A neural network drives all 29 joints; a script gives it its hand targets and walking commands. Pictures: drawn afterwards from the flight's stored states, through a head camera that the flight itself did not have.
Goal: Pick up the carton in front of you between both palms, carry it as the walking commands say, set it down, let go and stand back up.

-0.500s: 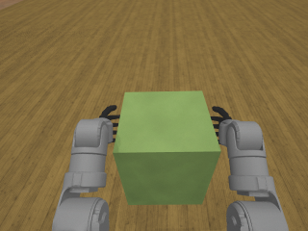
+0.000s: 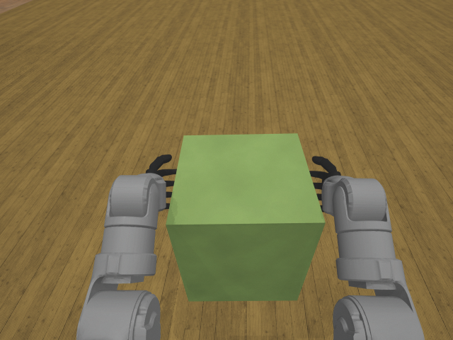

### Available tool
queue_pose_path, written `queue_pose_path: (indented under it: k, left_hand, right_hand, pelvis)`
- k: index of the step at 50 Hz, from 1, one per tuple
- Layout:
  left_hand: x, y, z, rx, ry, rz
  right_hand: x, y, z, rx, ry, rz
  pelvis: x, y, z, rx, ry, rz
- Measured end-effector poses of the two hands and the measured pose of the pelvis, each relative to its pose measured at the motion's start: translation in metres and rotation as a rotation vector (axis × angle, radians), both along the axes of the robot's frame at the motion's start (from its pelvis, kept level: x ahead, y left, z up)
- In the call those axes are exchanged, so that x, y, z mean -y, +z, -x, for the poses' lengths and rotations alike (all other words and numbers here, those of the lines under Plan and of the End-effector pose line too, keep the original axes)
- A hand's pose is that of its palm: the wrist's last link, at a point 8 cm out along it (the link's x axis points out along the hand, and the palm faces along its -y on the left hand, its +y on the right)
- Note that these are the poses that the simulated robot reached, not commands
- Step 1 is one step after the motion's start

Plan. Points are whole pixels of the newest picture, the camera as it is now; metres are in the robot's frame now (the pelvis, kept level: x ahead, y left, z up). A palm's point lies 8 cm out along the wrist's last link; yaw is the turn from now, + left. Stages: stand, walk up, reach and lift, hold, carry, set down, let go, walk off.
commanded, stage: carry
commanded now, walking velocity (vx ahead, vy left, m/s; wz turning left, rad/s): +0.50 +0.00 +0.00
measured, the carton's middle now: (241, 219) +0.34 +0.00 +0.05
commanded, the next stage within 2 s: none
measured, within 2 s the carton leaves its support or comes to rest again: neither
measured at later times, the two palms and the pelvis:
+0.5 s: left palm (136, 122) +0.50 +0.22 +0.16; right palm (282, 126) +0.50 -0.08 +0.16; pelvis +0.13 +0.06 -0.01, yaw +0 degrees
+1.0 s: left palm (161, 90) +0.76 +0.23 +0.10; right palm (263, 87) +0.79 -0.07 +0.10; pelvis +0.42 +0.05 +0.00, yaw +5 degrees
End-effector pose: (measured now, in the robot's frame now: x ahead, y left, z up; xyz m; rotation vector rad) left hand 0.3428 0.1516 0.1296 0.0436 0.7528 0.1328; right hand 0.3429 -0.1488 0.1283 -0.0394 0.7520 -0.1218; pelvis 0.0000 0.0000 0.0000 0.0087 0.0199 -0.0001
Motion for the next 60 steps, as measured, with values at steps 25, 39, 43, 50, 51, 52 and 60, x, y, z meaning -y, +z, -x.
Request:
queue_pose_path:
  k: [25,39,43,50,51,52,60]
  left_hand:
    - [-0.067,0.029,-0.162,0.017,0.01,0.038]
    - [-0.069,0.033,-0.313,0.073,0.037,0.085]
    - [-0.066,0.018,-0.365,0.05,0.054,0.06]
    - [-0.076,-0.031,-0.416,-0.085,0.133,0.03]
    - [-0.078,-0.036,-0.419,-0.1,0.148,0.036]
    - [-0.08,-0.04,-0.424,-0.109,0.162,0.041]
    - [-0.09,-0.044,-0.483,-0.031,0.192,0.094]
  right_hand:
    - [-0.067,0.027,-0.154,0.017,-0.019,0.004]
    - [-0.069,0.038,-0.307,0.073,-0.057,-0.019]
    - [-0.066,0.019,-0.366,0.048,-0.027,-0.022]
    - [-0.079,-0.033,-0.445,-0.09,0.069,-0.057]
    - [-0.081,-0.038,-0.452,-0.107,0.075,-0.058]
    - [-0.084,-0.042,-0.459,-0.116,0.079,-0.061]
    - [-0.095,-0.052,-0.514,-0.047,0.026,-0.125]
  pelvis:
    - [-0.063,-0.006,-0.133,-0.041,0.008,0.01]
    - [-0.068,0.006,-0.273,-0.077,0.047,0.027]
    - [-0.059,-0.007,-0.335,-0.066,0.061,0.019]
    - [-0.047,0.002,-0.419,-0.054,0.086,0.002]
    - [-0.046,0.006,-0.43,-0.057,0.089,-0.004]
    - [-0.046,0.01,-0.44,-0.059,0.091,-0.01]
    - [-0.061,0.022,-0.54,-0.074,0.085,-0.032]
